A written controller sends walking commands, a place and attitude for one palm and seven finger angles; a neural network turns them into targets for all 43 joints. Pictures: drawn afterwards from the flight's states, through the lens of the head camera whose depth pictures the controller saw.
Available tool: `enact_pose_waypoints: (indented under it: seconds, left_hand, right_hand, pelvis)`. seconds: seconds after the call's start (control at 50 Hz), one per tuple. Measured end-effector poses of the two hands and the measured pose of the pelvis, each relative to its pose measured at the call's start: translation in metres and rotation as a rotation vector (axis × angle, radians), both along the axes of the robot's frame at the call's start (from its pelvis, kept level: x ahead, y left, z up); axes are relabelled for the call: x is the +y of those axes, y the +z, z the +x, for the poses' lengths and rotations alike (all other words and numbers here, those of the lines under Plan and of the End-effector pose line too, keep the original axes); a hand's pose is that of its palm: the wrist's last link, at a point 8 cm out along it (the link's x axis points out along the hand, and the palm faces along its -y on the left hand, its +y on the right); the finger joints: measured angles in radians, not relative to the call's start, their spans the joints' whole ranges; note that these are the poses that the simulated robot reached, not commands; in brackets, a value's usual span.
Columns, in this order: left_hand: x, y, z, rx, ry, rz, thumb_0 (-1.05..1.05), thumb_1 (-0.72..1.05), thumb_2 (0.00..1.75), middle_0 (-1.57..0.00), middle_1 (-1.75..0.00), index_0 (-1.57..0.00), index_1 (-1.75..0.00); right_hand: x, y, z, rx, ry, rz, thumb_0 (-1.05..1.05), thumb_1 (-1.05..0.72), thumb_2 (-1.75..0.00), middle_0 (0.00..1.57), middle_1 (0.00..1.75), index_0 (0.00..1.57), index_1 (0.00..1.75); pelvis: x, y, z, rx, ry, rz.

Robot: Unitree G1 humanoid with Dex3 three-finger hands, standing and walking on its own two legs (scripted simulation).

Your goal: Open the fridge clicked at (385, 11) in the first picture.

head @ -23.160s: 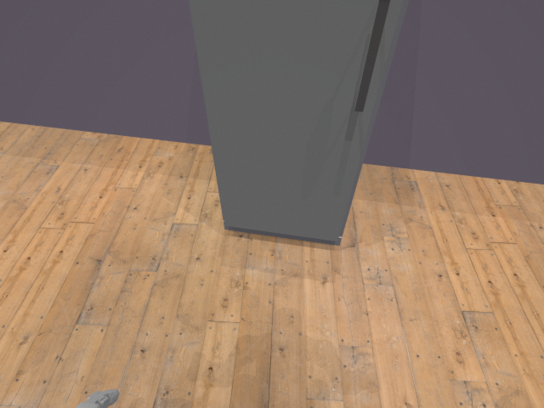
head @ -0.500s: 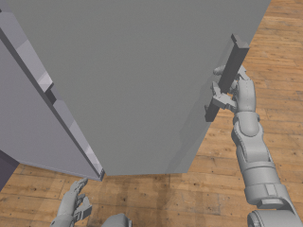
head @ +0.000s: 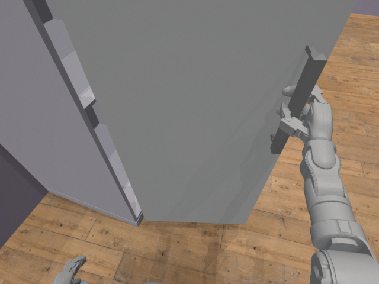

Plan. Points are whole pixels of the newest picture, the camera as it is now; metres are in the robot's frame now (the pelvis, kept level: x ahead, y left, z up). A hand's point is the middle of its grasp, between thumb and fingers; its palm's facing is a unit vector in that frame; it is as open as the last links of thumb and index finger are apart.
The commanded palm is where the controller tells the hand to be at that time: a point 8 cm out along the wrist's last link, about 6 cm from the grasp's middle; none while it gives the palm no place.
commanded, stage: stop walking and hold the door back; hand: right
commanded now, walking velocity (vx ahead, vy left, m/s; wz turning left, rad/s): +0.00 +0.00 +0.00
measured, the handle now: (290, 107) +0.48 -0.15 +0.13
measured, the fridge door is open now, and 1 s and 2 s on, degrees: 72 75 73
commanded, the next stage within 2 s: loosen the grip on the handle in 0.22 s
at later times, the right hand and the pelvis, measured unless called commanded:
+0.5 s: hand (297, 125) +0.41 -0.15 +0.15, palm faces +0.08 +1.00 -0.04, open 7.7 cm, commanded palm +0.37 -0.19 +0.13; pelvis -0.02 +0.01 +0.00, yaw +0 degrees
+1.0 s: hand (287, 130) +0.41 -0.14 +0.13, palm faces +0.07 +0.99 -0.12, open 14.5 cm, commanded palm +0.38 -0.20 +0.13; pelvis -0.01 +0.02 -0.01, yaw +5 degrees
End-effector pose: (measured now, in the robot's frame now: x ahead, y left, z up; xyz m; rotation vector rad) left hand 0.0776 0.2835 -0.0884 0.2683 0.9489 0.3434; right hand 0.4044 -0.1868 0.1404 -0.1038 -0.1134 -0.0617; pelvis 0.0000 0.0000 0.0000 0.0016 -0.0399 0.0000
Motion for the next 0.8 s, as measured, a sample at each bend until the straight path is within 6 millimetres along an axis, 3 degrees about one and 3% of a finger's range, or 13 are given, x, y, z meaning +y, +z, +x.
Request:
enact_pose_waypoints:
  seconds: [0.24, 0.34, 0.4, 0.5, 0.62, 0.72, 0.8]
  left_hand:
    - [-0.06, -0.01, 0.048, -0.063, -0.126, -0.145, 0.01, 0.91, 0.9, -0.2, -0.3, -0.2, -0.3]
    - [-0.065, -0.004, 0.062, -0.103, -0.162, -0.147, 0.01, 0.91, 0.9, -0.2, -0.3, -0.2, -0.3]
    - [-0.056, 0.005, 0.061, -0.153, -0.164, -0.148, 0.01, 0.91, 0.9, -0.2, -0.3, -0.2, -0.3]
    - [-0.028, 0.015, 0.04, -0.197, -0.164, -0.102, 0.01, 0.91, 0.9, -0.21, -0.3, -0.21, -0.3]
    - [0.005, 0.001, -0.009, -0.103, -0.127, -0.066, 0.01, 0.91, 0.9, -0.2, -0.3, -0.2, -0.3]
    - [0.018, -0.012, -0.05, -0.001, -0.058, -0.065, 0.01, 0.91, 0.9, -0.2, -0.3, -0.2, -0.3]
    - [0.02, -0.015, -0.068, 0.024, 0.007, -0.069, 0.01, 0.91, 0.9, -0.2, -0.3, -0.2, -0.3]
  right_hand:
    - [0.0, -0.001, -0.027, -0.038, 0.003, -0.034, -0.04, -0.68, -0.76, 0.46, 1.4, 0.36, 1.4]
    - [-0.001, 0.002, -0.032, -0.021, 0.011, -0.065, -0.05, -0.65, -0.76, 0.46, 1.4, 0.37, 1.4]
    - [-0.008, 0.007, -0.02, 0.044, 0.054, -0.12, -0.08, -0.53, -0.75, 0.46, 1.4, 0.39, 1.4]
    - [-0.017, 0.008, -0.024, 0.046, -0.014, 0.061, -0.05, -0.35, -0.66, 0.45, 1.4, 0.4, 1.39]
    - [-0.009, 0.004, -0.034, -0.045, -0.048, -0.049, -0.02, 0.04, -0.46, 0.43, 1.38, 0.32, 1.34]
    - [0.002, -0.008, -0.032, -0.043, 0.007, -0.072, -0.01, 0.33, -0.31, 0.41, 1.34, 0.33, 1.32]
    - [0.0, -0.009, -0.028, -0.042, 0.013, -0.056, -0.01, 0.45, -0.25, 0.41, 1.3, 0.32, 1.28]
  pelvis:
    - [-0.001, 0.002, -0.001, 0.022, 0.008, 0.013]
    - [0.0, 0.003, -0.006, 0.011, 0.013, 0.016]
    - [0.005, 0.003, -0.013, 0.047, -0.006, -0.003]
    - [0.01, 0.001, -0.023, 0.063, -0.007, -0.005]
    - [0.018, -0.008, -0.033, 0.079, -0.011, -0.007]
    - [0.024, -0.011, -0.036, 0.091, 0.019, -0.009]
    - [0.027, -0.009, -0.031, 0.094, 0.061, -0.01]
